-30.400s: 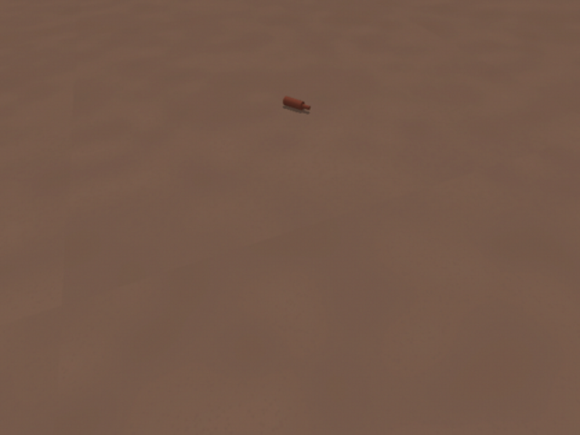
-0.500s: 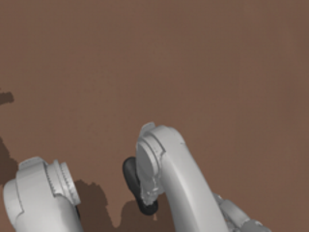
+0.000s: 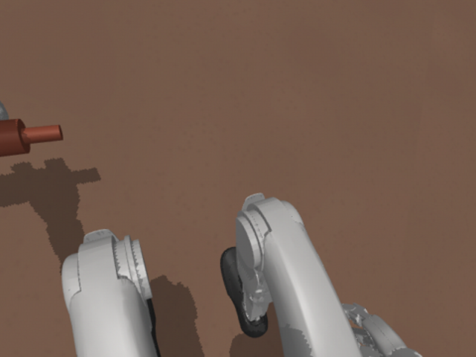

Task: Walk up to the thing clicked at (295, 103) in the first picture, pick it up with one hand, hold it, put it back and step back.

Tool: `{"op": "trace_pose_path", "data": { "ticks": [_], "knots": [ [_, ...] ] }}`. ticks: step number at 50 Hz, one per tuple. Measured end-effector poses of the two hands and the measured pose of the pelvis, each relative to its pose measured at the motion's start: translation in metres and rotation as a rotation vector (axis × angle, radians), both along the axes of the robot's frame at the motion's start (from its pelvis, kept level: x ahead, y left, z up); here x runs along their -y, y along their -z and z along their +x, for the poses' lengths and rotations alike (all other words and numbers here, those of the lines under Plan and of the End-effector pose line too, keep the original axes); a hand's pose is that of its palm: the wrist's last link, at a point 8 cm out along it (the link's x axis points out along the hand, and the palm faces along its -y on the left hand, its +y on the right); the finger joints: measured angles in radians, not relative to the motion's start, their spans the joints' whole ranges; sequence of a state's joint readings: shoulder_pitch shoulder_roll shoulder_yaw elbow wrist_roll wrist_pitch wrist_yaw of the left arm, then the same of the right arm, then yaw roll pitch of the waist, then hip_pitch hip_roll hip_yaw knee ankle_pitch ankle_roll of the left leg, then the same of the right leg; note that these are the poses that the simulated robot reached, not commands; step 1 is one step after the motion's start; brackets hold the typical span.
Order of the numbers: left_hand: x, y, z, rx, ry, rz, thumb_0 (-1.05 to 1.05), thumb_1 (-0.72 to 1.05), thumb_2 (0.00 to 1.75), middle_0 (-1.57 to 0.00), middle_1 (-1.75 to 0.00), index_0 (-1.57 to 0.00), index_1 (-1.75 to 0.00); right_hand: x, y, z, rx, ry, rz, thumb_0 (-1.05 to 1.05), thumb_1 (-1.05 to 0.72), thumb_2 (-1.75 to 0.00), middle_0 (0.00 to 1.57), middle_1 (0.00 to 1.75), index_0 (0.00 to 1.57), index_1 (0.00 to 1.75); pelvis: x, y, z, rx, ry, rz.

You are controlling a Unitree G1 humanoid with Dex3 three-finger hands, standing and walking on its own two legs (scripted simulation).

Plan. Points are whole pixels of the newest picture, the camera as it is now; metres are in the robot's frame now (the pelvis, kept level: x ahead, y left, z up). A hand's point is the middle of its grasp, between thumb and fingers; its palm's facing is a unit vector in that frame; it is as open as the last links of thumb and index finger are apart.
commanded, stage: lift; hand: left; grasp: from above
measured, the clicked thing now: out of the picture +0.48 +0.33 -0.20
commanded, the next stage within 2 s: hold in 1.82 s
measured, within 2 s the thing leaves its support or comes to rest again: neither
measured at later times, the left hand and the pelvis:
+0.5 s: hand out of the picture +0.43 +0.35 -0.08, palm faces -0.49 -0.13 -0.86, open 8.8 cm; pelvis -0.01 +0.00 +0.05, yaw +3 degrees
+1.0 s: hand out of the picture +0.35 +0.32 +0.12, palm faces -0.43 -0.14 -0.89, open 8.6 cm; pelvis +0.00 +0.00 +0.19, yaw +8 degrees
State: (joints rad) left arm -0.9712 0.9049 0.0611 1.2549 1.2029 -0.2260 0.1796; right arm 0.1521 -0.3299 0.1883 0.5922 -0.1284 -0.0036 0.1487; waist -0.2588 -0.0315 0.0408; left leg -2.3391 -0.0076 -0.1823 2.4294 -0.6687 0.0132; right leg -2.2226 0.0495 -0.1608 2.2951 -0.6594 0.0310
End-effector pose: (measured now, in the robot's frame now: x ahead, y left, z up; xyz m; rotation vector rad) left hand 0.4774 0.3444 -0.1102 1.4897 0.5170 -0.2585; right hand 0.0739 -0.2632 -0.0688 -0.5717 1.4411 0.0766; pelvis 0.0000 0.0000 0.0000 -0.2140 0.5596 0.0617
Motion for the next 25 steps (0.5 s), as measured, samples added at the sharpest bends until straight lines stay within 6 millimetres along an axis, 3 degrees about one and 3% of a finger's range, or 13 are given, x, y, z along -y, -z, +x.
{"op": "trace_pose_path", "data": {
  "ticks": [12,19,25],
  "knots": [
    [-0.002,-0.030,-0.001,0.021,-0.030,0.002,0.01,0.15,0.39,-0.71,-0.67,-0.78,-0.55,0.004,-0.008,-0.017,-0.004,0.070,-0.031,0.00,-0.91,-0.90,0.20,0.30,0.20,0.30,0.000,-0.010,-0.005,-0.010,-0.007,0.013],
    [-0.005,-0.052,-0.018,-0.025,-0.044,-0.001,0.01,0.17,0.37,-0.70,-0.65,-0.78,-0.54,-0.003,-0.017,-0.019,-0.007,0.110,-0.007,0.00,-0.91,-0.90,0.20,0.30,0.20,0.30,-0.001,-0.027,-0.006,-0.029,-0.020,0.022],
    [-0.007,-0.083,-0.038,-0.024,-0.039,-0.035,0.01,0.17,0.36,-0.71,-0.64,-0.79,-0.52,-0.005,-0.030,-0.008,0.021,0.119,0.001,0.00,-0.91,-0.90,0.20,0.30,0.20,0.30,-0.002,-0.047,-0.006,-0.041,-0.033,0.034]
  ]
}}
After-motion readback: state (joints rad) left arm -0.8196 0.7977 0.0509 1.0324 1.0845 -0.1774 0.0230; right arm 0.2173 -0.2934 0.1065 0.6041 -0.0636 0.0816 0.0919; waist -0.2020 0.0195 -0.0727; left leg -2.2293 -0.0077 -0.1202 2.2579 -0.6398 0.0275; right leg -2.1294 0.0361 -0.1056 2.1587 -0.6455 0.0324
